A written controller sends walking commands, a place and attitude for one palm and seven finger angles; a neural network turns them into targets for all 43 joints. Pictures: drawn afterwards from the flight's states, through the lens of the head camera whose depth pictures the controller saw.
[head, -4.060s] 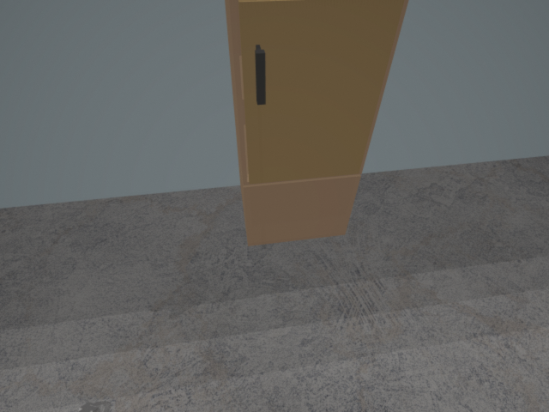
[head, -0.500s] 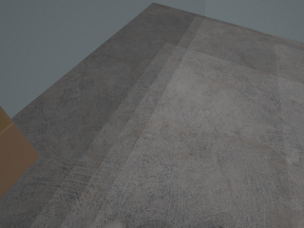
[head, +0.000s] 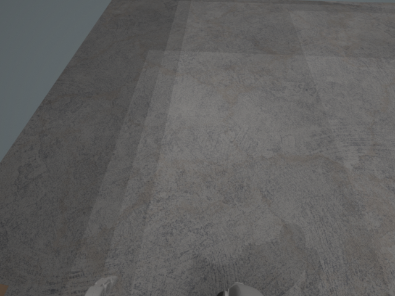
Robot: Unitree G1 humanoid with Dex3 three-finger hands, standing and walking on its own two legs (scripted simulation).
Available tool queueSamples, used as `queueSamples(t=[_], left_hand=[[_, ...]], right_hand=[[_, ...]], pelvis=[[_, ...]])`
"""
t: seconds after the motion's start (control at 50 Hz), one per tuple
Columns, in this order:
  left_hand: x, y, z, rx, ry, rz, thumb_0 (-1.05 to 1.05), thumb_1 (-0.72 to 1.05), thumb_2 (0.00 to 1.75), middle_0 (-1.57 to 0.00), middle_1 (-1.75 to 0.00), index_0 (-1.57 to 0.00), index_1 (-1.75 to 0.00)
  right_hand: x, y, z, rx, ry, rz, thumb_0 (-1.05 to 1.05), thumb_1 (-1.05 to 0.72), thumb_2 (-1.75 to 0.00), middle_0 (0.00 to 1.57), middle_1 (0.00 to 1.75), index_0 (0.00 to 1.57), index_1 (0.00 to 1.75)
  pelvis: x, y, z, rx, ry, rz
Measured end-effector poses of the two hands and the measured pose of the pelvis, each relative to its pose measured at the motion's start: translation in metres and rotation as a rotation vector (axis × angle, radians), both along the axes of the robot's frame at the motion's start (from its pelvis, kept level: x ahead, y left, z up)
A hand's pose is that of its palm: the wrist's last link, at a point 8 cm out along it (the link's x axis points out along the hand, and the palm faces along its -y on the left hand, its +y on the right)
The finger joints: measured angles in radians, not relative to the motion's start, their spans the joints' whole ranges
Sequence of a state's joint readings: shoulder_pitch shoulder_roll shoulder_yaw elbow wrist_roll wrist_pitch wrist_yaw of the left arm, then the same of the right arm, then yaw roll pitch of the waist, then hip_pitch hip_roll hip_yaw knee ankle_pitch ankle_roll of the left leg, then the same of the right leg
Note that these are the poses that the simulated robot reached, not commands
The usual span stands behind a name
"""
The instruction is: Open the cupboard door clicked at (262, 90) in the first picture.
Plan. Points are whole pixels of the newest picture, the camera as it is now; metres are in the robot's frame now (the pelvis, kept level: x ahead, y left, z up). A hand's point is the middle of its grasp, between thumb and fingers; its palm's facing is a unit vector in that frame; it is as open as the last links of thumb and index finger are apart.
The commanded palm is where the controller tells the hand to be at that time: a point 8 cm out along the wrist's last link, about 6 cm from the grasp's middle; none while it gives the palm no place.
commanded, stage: turn to face it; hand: left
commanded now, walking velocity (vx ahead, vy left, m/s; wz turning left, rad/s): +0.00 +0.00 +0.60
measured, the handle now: out of the picture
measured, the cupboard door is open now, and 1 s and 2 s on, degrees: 0 0 0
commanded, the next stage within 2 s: none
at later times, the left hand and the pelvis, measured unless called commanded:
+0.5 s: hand out of the picture +0.06 +0.26 -0.18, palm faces +0.29 -0.94 -0.17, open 7.3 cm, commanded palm none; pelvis +0.03 +0.05 +0.01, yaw +14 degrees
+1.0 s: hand out of the picture +0.02 +0.28 -0.14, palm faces +0.52 -0.83 -0.22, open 7.4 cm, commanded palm none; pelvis +0.03 +0.05 +0.03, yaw +31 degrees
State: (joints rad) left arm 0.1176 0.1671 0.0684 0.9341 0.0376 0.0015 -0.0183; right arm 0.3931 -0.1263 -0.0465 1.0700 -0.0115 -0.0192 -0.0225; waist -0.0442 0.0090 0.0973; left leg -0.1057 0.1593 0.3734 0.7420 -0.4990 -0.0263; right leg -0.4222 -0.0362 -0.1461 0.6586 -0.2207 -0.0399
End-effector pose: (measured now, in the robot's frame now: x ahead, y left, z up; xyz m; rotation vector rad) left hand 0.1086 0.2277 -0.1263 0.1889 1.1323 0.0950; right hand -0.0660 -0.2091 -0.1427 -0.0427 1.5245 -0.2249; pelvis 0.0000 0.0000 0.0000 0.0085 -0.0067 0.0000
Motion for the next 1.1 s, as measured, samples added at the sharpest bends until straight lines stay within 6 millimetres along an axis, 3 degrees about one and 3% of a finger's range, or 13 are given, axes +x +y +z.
queueSamples(t=[0.06, 0.14, 0.24, 0.34, 0.46, 0.58, 0.74, 0.92, 1.1], left_hand=[[0.019, -0.013, 0.003, 0.001, -0.033, -0.006, 0.00, 0.91, 0.90, -0.20, -0.30, -0.20, -0.30], [0.026, -0.023, 0.012, -0.017, -0.037, 0.021, 0.00, 0.91, 0.90, -0.20, -0.30, -0.20, -0.30], [0.026, -0.016, 0.018, -0.038, -0.063, 0.097, -0.01, 0.92, 0.90, -0.20, -0.30, -0.21, -0.30], [0.004, 0.012, 0.009, -0.046, -0.054, 0.192, -0.01, 0.92, 0.90, -0.20, -0.30, -0.21, -0.30], [-0.051, 0.061, -0.022, -0.050, 0.044, 0.319, 0.00, 0.91, 0.90, -0.20, -0.30, -0.20, -0.30], [-0.096, 0.097, -0.009, -0.023, 0.150, 0.388, 0.01, 0.92, 0.90, -0.20, -0.30, -0.20, -0.30], [-0.123, 0.115, 0.009, 0.008, 0.134, 0.485, 0.01, 0.91, 0.90, -0.20, -0.30, -0.20, -0.30], [-0.123, 0.102, 0.016, 0.013, 0.064, 0.558, 0.01, 0.91, 0.90, -0.20, -0.30, -0.20, -0.30], [-0.118, 0.067, 0.030, 0.046, -0.013, 0.631, 0.01, 0.91, 0.90, -0.20, -0.30, -0.20, -0.30]], right_hand=[[0.023, -0.008, -0.003, 0.000, -0.002, 0.001, 0.01, -0.90, -0.90, 0.20, 0.30, 0.20, 0.29], [0.069, -0.014, 0.005, -0.011, -0.071, 0.042, 0.01, -0.91, -0.90, 0.20, 0.30, 0.19, 0.29], [0.123, -0.013, 0.017, -0.024, -0.152, 0.125, 0.01, -0.91, -0.90, 0.20, 0.30, 0.19, 0.29], [0.168, -0.006, 0.028, -0.061, -0.203, 0.231, 0.01, -0.91, -0.90, 0.20, 0.30, 0.19, 0.29], [0.211, 0.020, 0.036, -0.119, -0.286, 0.353, 0.01, -0.91, -0.90, 0.20, 0.30, 0.19, 0.29], [0.217, 0.045, 0.054, -0.135, -0.287, 0.420, 0.00, -0.91, -0.90, 0.20, 0.30, 0.19, 0.29], [0.220, 0.064, 0.062, -0.111, -0.254, 0.492, 0.01, -0.90, -0.90, 0.21, 0.30, 0.20, 0.29], [0.231, 0.059, 0.057, -0.087, -0.249, 0.562, 0.01, -0.90, -0.90, 0.21, 0.30, 0.20, 0.29], [0.259, 0.031, 0.042, -0.059, -0.227, 0.658, 0.01, -0.90, -0.90, 0.21, 0.30, 0.20, 0.29]], pelvis=[[0.012, -0.005, 0.001, -0.014, -0.011, 0.007], [0.027, -0.007, 0.012, -0.020, -0.012, 0.035], [0.036, -0.001, 0.019, -0.024, -0.006, 0.098], [0.038, 0.015, 0.018, -0.036, -0.008, 0.163], [0.036, 0.044, 0.004, -0.048, -0.006, 0.235], [0.031, 0.062, 0.020, -0.074, 0.008, 0.285], [0.029, 0.071, 0.033, -0.086, 0.013, 0.375], [0.026, 0.059, 0.032, -0.071, 0.014, 0.487], [0.029, 0.024, 0.027, -0.057, 0.029, 0.613]])
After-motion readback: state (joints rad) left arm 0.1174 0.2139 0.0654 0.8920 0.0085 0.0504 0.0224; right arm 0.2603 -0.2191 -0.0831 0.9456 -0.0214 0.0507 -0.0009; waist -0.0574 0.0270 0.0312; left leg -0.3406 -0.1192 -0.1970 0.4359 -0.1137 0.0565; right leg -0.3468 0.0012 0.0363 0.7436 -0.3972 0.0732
